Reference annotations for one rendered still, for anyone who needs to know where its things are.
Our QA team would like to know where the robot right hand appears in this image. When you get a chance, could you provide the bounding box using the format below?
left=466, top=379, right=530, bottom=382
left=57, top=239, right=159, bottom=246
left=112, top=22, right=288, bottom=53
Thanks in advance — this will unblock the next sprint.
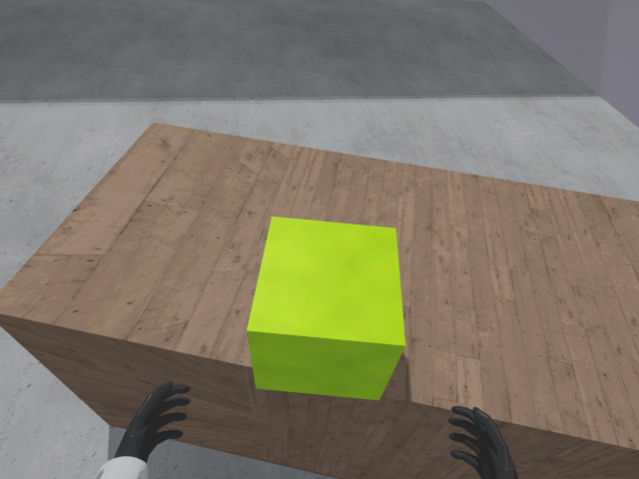
left=448, top=406, right=518, bottom=479

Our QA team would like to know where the carton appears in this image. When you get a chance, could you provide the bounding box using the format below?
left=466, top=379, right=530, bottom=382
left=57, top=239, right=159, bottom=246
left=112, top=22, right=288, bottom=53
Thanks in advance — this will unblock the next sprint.
left=247, top=217, right=405, bottom=400

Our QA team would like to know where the left robot forearm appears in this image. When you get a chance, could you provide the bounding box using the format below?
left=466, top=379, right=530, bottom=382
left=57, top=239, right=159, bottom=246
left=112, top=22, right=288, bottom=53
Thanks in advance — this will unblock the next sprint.
left=95, top=456, right=149, bottom=479

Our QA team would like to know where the pedestal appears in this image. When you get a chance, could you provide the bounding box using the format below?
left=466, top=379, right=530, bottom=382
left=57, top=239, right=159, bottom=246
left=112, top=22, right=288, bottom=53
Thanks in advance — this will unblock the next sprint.
left=0, top=122, right=639, bottom=479

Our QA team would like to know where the robot left hand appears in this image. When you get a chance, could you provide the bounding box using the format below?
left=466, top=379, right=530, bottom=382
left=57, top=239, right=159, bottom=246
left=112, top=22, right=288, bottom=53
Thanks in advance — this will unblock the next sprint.
left=114, top=381, right=191, bottom=464

